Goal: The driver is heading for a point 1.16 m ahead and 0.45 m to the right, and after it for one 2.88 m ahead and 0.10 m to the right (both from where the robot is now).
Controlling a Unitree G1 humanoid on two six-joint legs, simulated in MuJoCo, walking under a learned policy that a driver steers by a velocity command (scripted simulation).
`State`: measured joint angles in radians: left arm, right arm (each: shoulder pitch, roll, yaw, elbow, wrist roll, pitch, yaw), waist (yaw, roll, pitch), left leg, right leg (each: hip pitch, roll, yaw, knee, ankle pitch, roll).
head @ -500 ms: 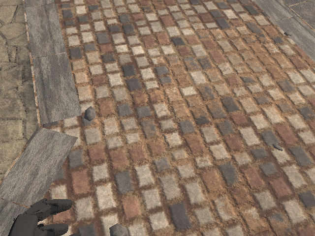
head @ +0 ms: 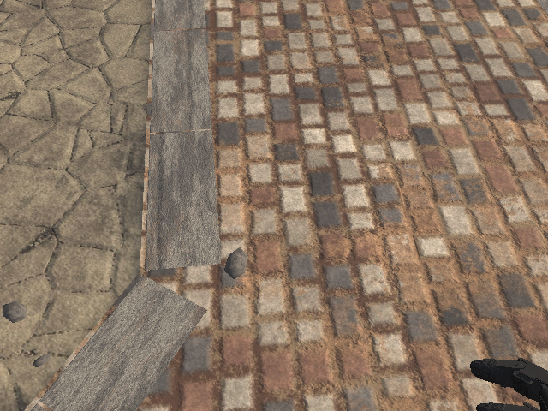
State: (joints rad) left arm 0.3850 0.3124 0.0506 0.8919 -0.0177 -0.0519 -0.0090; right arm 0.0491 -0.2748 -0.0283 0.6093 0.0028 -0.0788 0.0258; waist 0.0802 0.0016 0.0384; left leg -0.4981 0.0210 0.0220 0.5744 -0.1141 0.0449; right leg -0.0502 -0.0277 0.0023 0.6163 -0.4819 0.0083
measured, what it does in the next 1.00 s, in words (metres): walks ahead, turning right: right foot, then left foot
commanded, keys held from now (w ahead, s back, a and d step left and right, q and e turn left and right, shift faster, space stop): w+e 1.00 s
